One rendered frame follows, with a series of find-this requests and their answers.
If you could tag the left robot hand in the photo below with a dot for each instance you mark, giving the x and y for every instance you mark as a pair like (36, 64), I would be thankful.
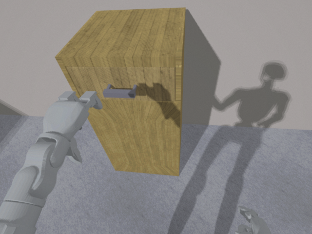
(67, 115)

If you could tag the left robot forearm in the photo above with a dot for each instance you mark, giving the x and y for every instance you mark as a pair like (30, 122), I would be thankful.
(32, 184)

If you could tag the right robot hand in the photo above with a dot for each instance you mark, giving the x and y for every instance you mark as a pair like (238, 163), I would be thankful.
(258, 225)

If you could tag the cabinet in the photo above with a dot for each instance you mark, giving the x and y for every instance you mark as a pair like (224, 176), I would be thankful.
(137, 135)

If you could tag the drawer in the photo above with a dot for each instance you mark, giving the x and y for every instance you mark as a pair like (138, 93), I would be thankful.
(153, 83)

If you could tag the handle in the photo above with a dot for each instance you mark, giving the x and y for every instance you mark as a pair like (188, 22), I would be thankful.
(119, 93)

